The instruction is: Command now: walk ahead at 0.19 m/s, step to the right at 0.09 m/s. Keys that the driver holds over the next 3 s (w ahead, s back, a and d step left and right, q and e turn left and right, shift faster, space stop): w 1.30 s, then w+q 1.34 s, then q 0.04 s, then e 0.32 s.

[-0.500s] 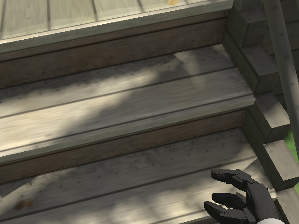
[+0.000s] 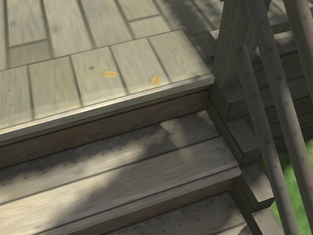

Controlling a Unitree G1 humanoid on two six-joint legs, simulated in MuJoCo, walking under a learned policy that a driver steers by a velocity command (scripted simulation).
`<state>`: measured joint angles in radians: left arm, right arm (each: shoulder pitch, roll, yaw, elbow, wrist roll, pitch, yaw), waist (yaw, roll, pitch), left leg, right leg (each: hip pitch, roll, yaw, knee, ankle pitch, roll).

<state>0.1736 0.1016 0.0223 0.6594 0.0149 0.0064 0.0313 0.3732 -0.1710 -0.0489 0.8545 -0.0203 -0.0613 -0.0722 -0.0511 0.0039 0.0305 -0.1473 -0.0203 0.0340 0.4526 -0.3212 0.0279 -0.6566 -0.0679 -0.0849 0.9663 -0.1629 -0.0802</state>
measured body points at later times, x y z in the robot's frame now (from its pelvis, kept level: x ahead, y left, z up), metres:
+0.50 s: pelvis +0.07 +0.03 +0.01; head +0.10 +0.00 +0.46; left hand +0.06 +0.27 -0.11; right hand +0.27 -0.15 -0.11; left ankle +0.09 +0.19 -0.37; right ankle +0.08 -0.11 -0.74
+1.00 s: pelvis +0.24 +0.16 +0.17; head +0.25 +0.17 +0.62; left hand +0.52 +0.30 +0.12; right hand +0.11 -0.04 +0.03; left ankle +0.15 +0.26 -0.55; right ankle +0.30 +0.06 -0.28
